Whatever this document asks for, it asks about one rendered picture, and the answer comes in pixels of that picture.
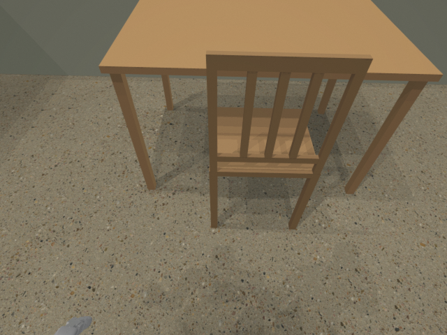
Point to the left robot hand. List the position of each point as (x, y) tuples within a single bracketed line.
[(75, 326)]

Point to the table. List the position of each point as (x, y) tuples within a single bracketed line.
[(170, 37)]

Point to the chair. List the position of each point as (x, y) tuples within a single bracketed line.
[(274, 142)]

